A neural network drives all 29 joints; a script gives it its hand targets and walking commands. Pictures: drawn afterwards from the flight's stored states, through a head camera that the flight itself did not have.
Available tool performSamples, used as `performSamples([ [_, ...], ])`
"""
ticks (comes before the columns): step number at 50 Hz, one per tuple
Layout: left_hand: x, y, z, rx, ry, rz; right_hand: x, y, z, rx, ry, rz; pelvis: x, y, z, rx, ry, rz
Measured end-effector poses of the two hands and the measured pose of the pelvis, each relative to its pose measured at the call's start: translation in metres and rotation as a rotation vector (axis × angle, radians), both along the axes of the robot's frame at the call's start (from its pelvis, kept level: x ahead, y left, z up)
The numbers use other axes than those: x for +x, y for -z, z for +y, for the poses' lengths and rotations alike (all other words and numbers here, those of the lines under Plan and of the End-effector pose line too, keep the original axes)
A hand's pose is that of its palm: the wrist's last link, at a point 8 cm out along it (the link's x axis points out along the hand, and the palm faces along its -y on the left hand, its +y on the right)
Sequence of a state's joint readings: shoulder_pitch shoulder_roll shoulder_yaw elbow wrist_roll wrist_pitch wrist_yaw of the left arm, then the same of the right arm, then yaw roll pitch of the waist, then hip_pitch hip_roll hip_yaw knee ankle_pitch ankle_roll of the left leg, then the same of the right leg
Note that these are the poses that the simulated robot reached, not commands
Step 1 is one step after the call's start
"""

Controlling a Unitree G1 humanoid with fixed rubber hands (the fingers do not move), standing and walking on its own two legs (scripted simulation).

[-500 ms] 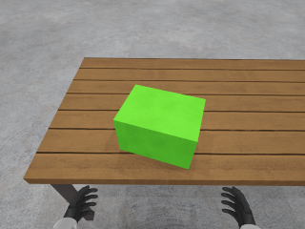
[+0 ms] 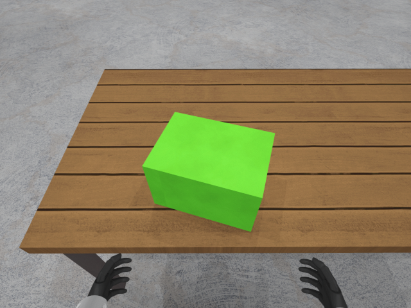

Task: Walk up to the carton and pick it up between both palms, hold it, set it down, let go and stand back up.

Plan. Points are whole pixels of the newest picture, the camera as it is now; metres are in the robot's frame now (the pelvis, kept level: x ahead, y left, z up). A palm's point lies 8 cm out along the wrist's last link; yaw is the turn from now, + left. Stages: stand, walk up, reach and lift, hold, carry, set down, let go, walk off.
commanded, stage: let go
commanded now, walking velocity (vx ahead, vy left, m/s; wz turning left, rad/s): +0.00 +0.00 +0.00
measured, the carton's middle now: (211, 170) +0.43 +0.04 -0.03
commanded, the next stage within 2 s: stand in 0.48 s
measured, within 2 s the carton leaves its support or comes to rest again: neither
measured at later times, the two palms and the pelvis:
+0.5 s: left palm (117, 285) +0.17 +0.21 -0.08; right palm (343, 290) +0.18 -0.24 -0.08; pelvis +0.02 -0.02 +0.00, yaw +0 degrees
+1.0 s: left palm out of the picture +0.07 +0.29 -0.10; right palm out of the picture +0.08 -0.30 -0.12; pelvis +0.01 -0.02 +0.00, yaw +3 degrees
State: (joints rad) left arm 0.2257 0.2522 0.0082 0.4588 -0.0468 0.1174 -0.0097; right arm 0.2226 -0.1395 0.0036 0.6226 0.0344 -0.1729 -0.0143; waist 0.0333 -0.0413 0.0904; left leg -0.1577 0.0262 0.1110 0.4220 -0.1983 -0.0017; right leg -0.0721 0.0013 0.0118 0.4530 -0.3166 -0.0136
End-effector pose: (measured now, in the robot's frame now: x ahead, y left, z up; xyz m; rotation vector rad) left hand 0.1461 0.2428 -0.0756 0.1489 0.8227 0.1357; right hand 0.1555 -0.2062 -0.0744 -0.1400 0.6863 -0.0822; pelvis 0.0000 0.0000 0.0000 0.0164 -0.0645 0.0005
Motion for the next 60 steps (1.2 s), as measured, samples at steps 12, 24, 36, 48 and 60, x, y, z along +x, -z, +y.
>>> performSamples([
  [12,0.015,-0.001,-0.011,0.009,0.005,0.009,0.013,0.004,-0.013,-0.004,-0.015,-0.005,0.017,-0.001,-0.008,0.002,0.004,0.012],
  [24,0.019,0.000,-0.026,0.005,0.008,0.007,0.024,0.005,-0.028,-0.019,-0.029,-0.015,0.023,-0.001,-0.021,0.003,-0.002,0.014],
  [36,-0.012,0.006,0.015,0.168,-0.011,0.074,-0.014,0.031,-0.099,-0.178,0.029,0.289,0.026,0.003,-0.025,-0.011,-0.041,0.029],
  [48,-0.068,0.018,0.044,0.202,-0.040,0.239,-0.066,0.044,-0.102,-0.169,0.055,0.458,0.014,0.000,-0.017,-0.020,-0.046,0.013],
  [60,-0.096,0.033,0.046,0.154,-0.032,0.325,-0.096,0.049,-0.076,-0.146,0.042,0.531,-0.003,-0.004,-0.004,-0.022,-0.047,0.003],
])
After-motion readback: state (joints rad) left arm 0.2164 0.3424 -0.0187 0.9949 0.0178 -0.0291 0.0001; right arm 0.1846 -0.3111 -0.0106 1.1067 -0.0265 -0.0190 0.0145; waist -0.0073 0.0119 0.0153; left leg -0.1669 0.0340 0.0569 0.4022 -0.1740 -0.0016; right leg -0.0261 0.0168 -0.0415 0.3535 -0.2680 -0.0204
